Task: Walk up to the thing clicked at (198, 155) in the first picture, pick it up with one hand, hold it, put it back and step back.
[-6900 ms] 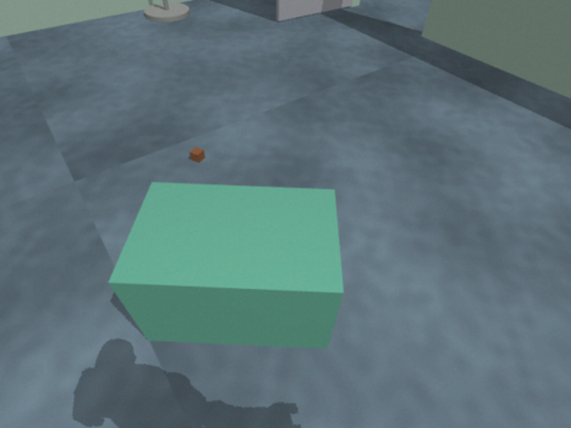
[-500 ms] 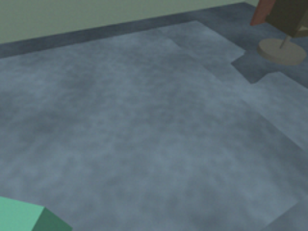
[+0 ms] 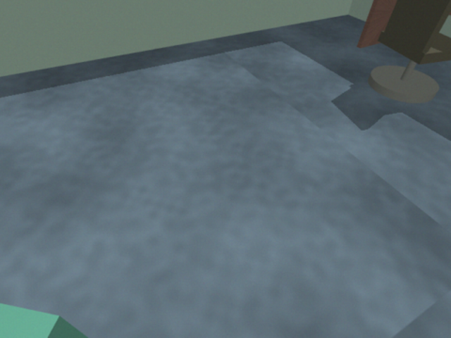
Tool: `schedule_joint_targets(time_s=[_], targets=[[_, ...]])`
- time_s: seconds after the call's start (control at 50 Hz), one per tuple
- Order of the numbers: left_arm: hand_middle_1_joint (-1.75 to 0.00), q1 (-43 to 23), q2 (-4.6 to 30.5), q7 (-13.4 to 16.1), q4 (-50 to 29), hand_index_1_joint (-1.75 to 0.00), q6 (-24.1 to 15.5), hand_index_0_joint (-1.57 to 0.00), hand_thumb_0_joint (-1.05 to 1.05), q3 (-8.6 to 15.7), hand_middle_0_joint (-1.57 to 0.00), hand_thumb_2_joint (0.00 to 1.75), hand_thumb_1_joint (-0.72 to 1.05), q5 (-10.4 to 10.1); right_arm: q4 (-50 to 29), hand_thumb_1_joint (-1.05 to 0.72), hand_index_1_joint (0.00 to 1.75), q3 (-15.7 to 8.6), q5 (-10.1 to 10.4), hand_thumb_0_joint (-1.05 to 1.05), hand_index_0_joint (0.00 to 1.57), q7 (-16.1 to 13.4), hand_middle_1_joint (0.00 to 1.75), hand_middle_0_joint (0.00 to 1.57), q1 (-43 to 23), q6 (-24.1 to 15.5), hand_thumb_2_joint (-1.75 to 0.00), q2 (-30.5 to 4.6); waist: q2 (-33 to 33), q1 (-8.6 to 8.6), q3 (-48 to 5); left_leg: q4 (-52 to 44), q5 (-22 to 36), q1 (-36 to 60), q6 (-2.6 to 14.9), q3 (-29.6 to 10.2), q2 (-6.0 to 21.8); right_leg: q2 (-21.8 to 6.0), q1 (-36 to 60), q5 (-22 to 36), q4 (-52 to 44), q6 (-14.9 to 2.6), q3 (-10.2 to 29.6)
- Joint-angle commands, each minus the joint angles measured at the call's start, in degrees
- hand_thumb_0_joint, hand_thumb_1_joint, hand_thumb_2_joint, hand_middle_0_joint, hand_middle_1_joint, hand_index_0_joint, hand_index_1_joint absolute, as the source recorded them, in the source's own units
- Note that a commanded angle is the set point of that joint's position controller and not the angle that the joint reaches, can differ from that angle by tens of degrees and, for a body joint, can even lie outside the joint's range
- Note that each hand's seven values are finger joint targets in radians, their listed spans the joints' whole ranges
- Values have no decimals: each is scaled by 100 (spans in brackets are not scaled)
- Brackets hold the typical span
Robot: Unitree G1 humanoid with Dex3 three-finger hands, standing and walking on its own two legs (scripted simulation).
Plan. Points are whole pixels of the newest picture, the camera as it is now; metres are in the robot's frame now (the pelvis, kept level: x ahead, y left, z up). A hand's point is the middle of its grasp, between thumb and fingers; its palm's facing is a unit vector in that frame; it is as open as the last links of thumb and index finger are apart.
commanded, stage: walk up
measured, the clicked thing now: out of the picture -0.27 +1.59 -0.75
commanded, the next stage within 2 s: none
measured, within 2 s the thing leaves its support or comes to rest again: neither
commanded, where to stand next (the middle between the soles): +0.33 +0.02 m, yaw +1 degrees
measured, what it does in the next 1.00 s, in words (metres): walks ahead, turning left: right foot, then left foot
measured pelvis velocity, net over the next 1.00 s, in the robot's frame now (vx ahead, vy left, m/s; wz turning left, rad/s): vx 0.28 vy -0.03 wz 0.46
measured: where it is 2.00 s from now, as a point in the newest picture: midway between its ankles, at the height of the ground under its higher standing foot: outside the picture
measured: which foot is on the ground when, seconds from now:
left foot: down 0.00-0.16, up 0.18-0.54, down 0.56-1.00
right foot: up 0.00-0.12, down 0.14-0.60, up 0.62-0.98, down 1.00-1.00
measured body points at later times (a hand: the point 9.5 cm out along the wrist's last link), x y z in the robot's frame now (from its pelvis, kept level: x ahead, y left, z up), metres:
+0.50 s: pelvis +0.13 -0.04 -0.01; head +0.15 -0.02 +0.44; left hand +0.14 +0.28 -0.13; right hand +0.25 -0.34 -0.12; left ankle +0.20 +0.11 -0.73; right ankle +0.08 -0.15 -0.74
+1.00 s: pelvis +0.28 -0.03 -0.03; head +0.31 -0.02 +0.42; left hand +0.20 +0.31 -0.12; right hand +0.48 -0.28 -0.13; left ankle +0.22 +0.10 -0.74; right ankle +0.40 -0.11 -0.75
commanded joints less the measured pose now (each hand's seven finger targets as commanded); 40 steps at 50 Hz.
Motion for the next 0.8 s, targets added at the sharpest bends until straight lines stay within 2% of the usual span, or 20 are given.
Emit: schedule_joint_targets(time_s=[0.0,0.06,0.08,0.1,0.12,0.14,0.16,0.18,0.2,0.26,0.34,0.46,0.52,0.54,0.56,0.58,0.6,0.64,0.68,0.78], targets=[[-30,-773,1297,-33,-857,-30,-205,-20,0,373,-20,90,90,-4,-544,-90,30,-572,-40,0,20,-68,30,20,191,-172,-90,-1914,691,-287,1163,-1713,-1491,242,1345,-2360,2114,-324,-2293,-458,1324,-59,19],[-30,-176,1169,-151,-838,-30,-282,-20,0,397,-20,90,90,-56,-833,-90,30,-554,-79,0,20,-5,30,20,-72,-179,-90,-1763,1050,-22,616,-1210,-986,292,1107,-1401,1544,-396,-1427,-300,447,-97,-169],[-30,276,1147,-154,-718,-30,-307,-20,0,434,-20,90,90,-53,-955,-90,30,-555,-56,0,20,24,30,20,-350,-156,-90,-1733,1063,252,424,-814,-678,-68,946,-977,1324,-362,-570,203,-12,-123,-307],[-30,126,1155,-151,-943,-30,-388,-20,0,602,-20,90,90,23,-1134,-90,30,-441,101,0,20,36,30,20,-156,-31,-90,-1515,426,351,386,-129,87,-1231,796,-1337,913,76,510,574,-666,22,-503],[-30,483,1399,-87,-842,-30,-413,-20,0,704,-20,90,90,44,-1235,-90,30,-336,158,0,20,34,30,20,-30,-8,-90,-1291,-1,472,124,495,5,-1976,490,-990,621,-3,1633,943,-891,2,-341],[-30,983,1836,-24,-790,-30,-435,-20,0,867,-20,90,90,125,-1402,-90,30,-204,216,0,20,35,30,20,41,-9,-90,-910,-1409,725,-39,1972,-877,-2909,220,-492,-57,-989,2182,-131,-1585,-56,994],[-30,1086,2136,34,-1005,-30,-430,-20,0,911,-20,90,90,152,-1494,-90,30,-173,171,0,20,18,30,20,-23,40,-90,-819,-1557,763,-162,3364,-1244,-3033,51,-361,-434,-2222,1667,-1393,-2371,-368,2403],[-30,585,2211,36,-1249,-30,-383,-20,0,883,-20,90,90,134,-1452,-90,30,-336,118,0,20,-2,30,20,147,99,-90,-1278,-1176,604,-27,3722,-1040,-2828,31,-690,-44,-2488,1035,-2132,-2606,-628,2579],[-30,307,2076,12,-1418,-30,-361,-20,0,848,-20,90,90,97,-1383,-90,30,-425,83,0,20,22,30,20,371,97,-90,-1502,-843,429,210,3776,-734,-2763,38,-816,282,-2395,796,-1749,-2466,-771,2242],[-30,-8,1441,50,-1633,-30,-426,-20,0,703,-20,90,90,-53,-1052,-90,30,-370,149,0,20,105,30,20,1106,48,-90,-1341,-727,40,227,3554,171,-2517,-9,-834,425,-1516,979,516,-2049,-314,260],[-30,363,1413,36,-1791,-30,-452,-20,0,703,-20,90,90,-70,-1400,-90,30,-331,96,0,20,199,30,20,791,41,-90,-1175,-516,195,491,2767,332,-2694,-143,-468,514,-1571,1027,2831,-1602,-869,-592],[-30,347,1565,-29,-2097,-30,-361,-20,0,728,-20,90,90,10,-1734,-90,30,-404,102,0,20,272,30,20,684,-63,-90,-1149,-718,241,351,1487,751,-1785,-25,178,371,-1523,555,2322,-1086,-860,-1158],[-30,257,1537,-23,-2272,-30,-301,-20,0,669,-20,90,90,12,-1609,-90,30,-568,92,0,20,164,30,20,1402,-126,-90,-1414,-58,-196,-122,1122,673,-184,204,456,11,-1401,-303,2014,253,-714,-1400],[-30,370,1314,-22,-2295,-30,-287,-20,0,594,-20,90,90,19,-1439,-90,30,-688,70,0,20,73,30,20,2093,-151,-90,-1685,665,-586,-508,1002,229,731,481,111,-73,-1096,-766,2163,1708,-556,-1531],[-30,670,866,-45,-2346,-30,-269,-20,0,479,-20,90,90,-8,-1489,-90,30,-811,36,0,20,-45,30,20,2372,-176,-90,-2187,2173,-684,-521,203,-345,1246,912,-1798,939,-337,-1970,278,3408,-229,-1650],[-30,743,1039,-50,-2406,-30,-241,-20,0,518,-20,90,90,-54,-1762,-90,30,-806,93,0,20,-77,30,20,2129,-213,-90,-2407,1992,-519,-695,-782,-919,1243,1458,-4609,1954,274,-2670,-1215,3875,-118,-877],[-30,488,1579,-22,-2316,-30,-212,-20,0,606,-20,90,90,4,-1849,-90,30,-828,230,0,20,-102,30,20,1803,-213,-90,-2292,1228,-513,-426,-993,-1192,767,1623,-4880,2145,-193,-2581,-1063,4018,-139,-181],[-30,574,1497,-13,-2212,-30,-206,-20,0,566,-20,90,90,-68,-2052,-90,30,-627,232,0,20,-176,30,20,1347,-254,-90,-1934,662,-186,-112,-667,34,217,1289,-3221,1694,-560,-2584,-386,3986,-170,-33],[-30,930,1351,-51,-1985,-30,-141,-20,0,560,-20,90,90,-97,-2121,-90,30,-527,252,0,20,-186,30,20,1195,-351,-90,-1708,611,31,8,-576,611,-379,983,-2176,1262,-671,-2041,-9,3323,-128,-103],[-30,853,1174,-49,-1898,-30,-107,-20,0,516,-20,90,90,-73,-2183,-90,30,-466,123,0,20,-206,30,20,1175,-390,-90,-1671,904,58,199,-465,1403,-1120,1044,-1471,786,-455,-1556,347,2159,99,-394]])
